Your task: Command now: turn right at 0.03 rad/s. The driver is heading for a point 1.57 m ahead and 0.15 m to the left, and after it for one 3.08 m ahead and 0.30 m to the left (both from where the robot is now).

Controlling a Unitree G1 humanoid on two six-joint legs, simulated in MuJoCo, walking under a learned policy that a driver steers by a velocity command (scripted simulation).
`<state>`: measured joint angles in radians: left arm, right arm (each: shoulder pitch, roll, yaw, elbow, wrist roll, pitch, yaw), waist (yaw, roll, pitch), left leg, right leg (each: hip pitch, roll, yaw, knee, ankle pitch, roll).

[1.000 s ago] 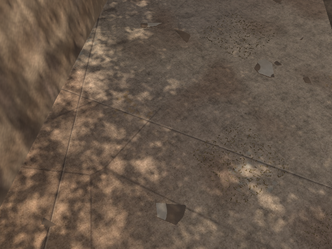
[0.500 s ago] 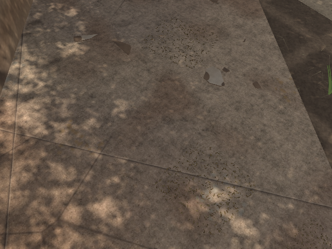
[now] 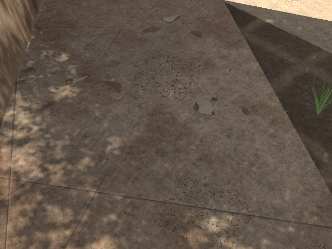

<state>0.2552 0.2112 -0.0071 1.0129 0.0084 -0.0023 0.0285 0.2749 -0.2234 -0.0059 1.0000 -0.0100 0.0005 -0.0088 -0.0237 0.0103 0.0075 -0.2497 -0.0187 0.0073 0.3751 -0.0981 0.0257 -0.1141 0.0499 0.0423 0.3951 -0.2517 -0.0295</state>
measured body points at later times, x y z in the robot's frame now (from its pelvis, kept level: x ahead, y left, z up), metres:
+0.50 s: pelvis +0.02 +0.00 +0.00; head +0.03 +0.00 +0.45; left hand +0.01 +0.22 -0.16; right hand +0.03 -0.23 -0.16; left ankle +0.07 +0.10 -0.74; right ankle -0.02 -0.11 -0.74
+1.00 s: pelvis +0.14 +0.04 +0.00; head +0.15 +0.06 +0.44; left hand +0.11 +0.28 -0.17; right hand +0.13 -0.21 -0.15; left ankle +0.12 +0.11 -0.74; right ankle +0.04 -0.08 -0.67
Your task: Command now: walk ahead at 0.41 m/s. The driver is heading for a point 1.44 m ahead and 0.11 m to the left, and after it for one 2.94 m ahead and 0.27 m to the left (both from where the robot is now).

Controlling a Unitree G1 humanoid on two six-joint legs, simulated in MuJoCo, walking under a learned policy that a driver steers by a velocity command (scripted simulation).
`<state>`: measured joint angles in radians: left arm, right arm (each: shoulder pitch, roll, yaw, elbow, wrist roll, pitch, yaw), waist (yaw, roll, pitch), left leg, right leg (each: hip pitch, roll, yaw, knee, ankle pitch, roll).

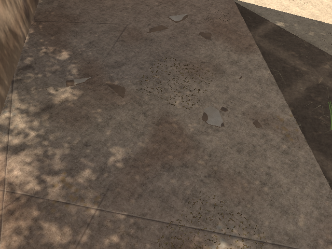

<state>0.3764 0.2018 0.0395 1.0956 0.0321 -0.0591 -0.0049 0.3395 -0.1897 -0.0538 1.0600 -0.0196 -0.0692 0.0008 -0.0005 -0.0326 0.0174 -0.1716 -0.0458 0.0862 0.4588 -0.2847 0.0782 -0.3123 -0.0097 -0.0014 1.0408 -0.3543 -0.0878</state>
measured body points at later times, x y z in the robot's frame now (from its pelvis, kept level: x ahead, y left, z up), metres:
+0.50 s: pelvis +0.27 -0.02 -0.01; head +0.30 -0.03 +0.44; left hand +0.34 +0.23 -0.15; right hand +0.27 -0.26 -0.16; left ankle +0.16 +0.09 -0.64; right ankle +0.33 -0.07 -0.74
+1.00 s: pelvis +0.46 +0.01 +0.00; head +0.49 +0.02 +0.45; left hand +0.46 +0.23 -0.17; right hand +0.52 -0.22 -0.15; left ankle +0.54 +0.07 -0.74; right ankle +0.38 -0.10 -0.69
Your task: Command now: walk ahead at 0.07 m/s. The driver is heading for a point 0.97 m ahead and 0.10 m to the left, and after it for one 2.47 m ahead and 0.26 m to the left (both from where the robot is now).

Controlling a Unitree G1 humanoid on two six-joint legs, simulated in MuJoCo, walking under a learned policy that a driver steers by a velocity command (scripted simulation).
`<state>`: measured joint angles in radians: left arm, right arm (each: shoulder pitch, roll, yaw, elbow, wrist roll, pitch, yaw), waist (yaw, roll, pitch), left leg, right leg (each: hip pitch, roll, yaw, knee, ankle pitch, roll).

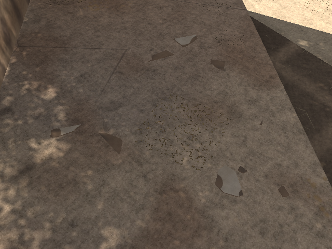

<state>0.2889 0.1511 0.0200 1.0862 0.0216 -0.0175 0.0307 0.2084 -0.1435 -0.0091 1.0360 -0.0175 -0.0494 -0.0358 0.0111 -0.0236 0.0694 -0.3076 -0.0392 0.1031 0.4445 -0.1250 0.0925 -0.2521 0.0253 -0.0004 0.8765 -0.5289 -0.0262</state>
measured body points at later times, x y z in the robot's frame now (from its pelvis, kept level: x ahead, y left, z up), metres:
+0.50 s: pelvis +0.03 -0.03 +0.01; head +0.03 -0.03 +0.46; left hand +0.00 +0.18 -0.15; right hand +0.02 -0.25 -0.15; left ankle +0.07 +0.07 -0.74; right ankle +0.00 -0.13 -0.74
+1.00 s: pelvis +0.05 -0.04 +0.01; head +0.06 -0.05 +0.46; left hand +0.02 +0.16 -0.15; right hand +0.03 -0.25 -0.16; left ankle +0.07 +0.07 -0.74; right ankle +0.00 -0.13 -0.74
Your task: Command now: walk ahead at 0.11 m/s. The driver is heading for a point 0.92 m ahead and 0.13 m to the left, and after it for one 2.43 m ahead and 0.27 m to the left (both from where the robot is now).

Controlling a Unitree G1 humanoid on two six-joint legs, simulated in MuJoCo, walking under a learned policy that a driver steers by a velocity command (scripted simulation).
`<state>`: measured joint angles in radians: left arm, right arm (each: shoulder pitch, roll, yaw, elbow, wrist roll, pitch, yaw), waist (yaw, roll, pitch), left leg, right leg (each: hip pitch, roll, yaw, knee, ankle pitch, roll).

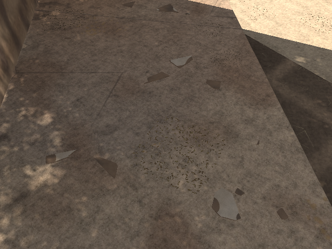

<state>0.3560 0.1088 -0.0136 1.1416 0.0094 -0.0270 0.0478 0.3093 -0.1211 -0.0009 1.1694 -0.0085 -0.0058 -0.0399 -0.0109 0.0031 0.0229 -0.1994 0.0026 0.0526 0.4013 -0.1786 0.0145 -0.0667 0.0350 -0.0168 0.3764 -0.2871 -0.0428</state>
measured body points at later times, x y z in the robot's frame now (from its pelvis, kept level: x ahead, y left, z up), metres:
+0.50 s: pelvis +0.16 +0.06 +0.00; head +0.17 +0.08 +0.45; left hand +0.21 +0.30 -0.15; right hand +0.11 -0.17 -0.14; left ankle +0.12 +0.13 -0.74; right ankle +0.15 -0.06 -0.66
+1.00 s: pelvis +0.36 +0.04 -0.01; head +0.39 +0.03 +0.44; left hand +0.38 +0.26 -0.16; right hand +0.38 -0.18 -0.17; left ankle +0.35 +0.17 -0.70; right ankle +0.44 -0.01 -0.74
